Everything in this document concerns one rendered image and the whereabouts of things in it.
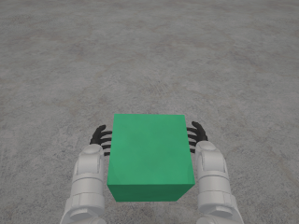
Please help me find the carton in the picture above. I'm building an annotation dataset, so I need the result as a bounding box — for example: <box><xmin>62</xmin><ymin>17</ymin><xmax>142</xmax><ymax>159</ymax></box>
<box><xmin>107</xmin><ymin>114</ymin><xmax>195</xmax><ymax>203</ymax></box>

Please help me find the robot right upper arm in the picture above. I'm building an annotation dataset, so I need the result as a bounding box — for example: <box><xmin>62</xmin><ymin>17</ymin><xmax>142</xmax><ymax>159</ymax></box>
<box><xmin>196</xmin><ymin>214</ymin><xmax>241</xmax><ymax>224</ymax></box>

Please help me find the right robot hand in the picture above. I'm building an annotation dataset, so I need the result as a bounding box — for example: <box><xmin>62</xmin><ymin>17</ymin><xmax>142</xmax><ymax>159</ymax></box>
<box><xmin>186</xmin><ymin>121</ymin><xmax>208</xmax><ymax>153</ymax></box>

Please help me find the left robot hand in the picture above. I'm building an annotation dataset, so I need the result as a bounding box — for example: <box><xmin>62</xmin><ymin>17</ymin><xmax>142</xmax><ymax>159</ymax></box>
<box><xmin>90</xmin><ymin>124</ymin><xmax>112</xmax><ymax>156</ymax></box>

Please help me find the left robot forearm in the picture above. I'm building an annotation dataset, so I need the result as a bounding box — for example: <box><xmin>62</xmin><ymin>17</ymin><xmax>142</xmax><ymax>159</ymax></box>
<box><xmin>60</xmin><ymin>144</ymin><xmax>105</xmax><ymax>224</ymax></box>

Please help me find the right robot forearm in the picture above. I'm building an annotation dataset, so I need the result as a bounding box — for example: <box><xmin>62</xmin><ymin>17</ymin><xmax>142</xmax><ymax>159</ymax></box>
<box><xmin>194</xmin><ymin>140</ymin><xmax>245</xmax><ymax>224</ymax></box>

